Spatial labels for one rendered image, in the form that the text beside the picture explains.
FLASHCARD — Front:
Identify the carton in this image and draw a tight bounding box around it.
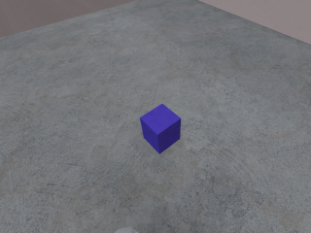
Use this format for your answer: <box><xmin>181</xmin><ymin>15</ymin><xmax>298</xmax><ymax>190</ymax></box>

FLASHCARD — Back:
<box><xmin>140</xmin><ymin>104</ymin><xmax>181</xmax><ymax>154</ymax></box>

